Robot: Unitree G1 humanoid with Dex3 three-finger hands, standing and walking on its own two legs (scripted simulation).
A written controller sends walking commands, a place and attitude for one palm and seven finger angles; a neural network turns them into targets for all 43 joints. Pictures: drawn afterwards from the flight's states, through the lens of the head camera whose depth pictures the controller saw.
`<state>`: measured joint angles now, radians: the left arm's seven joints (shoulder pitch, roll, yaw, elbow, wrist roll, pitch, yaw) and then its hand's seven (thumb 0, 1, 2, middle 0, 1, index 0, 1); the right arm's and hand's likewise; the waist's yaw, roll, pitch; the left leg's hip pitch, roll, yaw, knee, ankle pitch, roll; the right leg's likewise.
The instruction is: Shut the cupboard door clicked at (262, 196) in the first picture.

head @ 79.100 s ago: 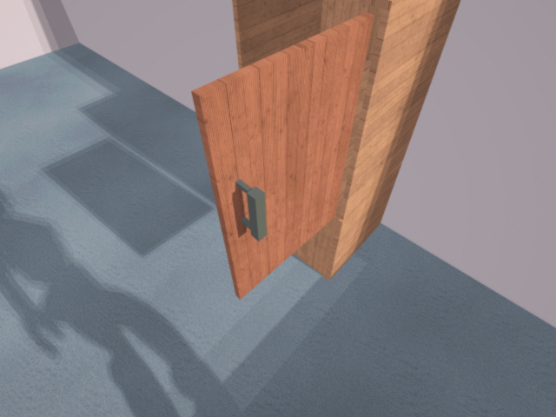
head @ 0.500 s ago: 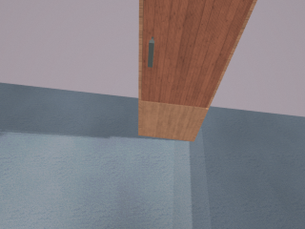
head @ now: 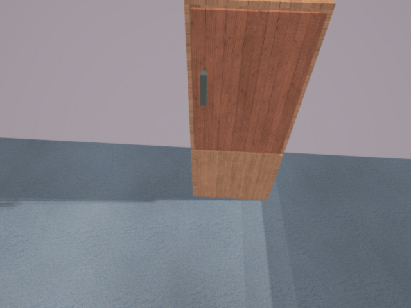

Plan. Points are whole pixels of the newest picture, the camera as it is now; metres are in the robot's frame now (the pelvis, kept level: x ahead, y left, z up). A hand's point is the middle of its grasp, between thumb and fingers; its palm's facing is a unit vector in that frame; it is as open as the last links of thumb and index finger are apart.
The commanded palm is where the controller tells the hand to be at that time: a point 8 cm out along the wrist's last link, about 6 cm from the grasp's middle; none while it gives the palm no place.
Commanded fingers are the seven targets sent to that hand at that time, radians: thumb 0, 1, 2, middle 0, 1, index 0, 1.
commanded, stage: let the arm hang, fingers relaxed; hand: left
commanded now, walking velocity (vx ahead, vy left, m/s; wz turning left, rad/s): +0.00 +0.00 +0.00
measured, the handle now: (204, 86) +0.83 +0.05 +0.00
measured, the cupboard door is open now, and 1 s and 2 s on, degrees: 0 0 0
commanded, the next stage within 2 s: look to check the result in 0.24 s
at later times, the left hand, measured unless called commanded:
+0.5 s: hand out of the picture -0.04 +0.17 -0.18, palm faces +0.04 -0.98 -0.18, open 7.4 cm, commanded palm none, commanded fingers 0.00 0.90 0.90 -0.20 -0.30 -0.20 -0.30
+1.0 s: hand out of the picture +0.00 +0.16 -0.18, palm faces +0.04 -0.98 -0.17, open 7.4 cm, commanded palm none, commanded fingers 0.00 0.90 0.90 -0.20 -0.30 -0.20 -0.30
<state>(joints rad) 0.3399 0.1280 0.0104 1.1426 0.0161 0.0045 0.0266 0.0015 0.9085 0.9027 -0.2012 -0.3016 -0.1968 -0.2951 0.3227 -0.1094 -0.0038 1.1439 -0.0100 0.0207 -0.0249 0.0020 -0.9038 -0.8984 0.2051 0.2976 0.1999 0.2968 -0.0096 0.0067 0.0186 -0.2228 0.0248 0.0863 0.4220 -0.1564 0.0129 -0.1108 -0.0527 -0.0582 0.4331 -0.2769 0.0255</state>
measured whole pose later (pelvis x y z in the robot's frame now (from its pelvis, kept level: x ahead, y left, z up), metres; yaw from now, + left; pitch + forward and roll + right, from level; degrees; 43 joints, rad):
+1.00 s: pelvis +0.01 -0.01 +0.00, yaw +0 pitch -2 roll +0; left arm 0.31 0.13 0.01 1.14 0.02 -0.01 0.03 0.00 0.91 0.90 -0.20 -0.30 -0.20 -0.30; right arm 0.28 -0.14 -0.01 1.13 -0.01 0.01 -0.03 0.00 -0.91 -0.90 0.20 0.30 0.20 0.30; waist -0.01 0.00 0.04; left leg -0.21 0.04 0.08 0.41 -0.16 0.00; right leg -0.09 -0.04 -0.06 0.40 -0.28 0.01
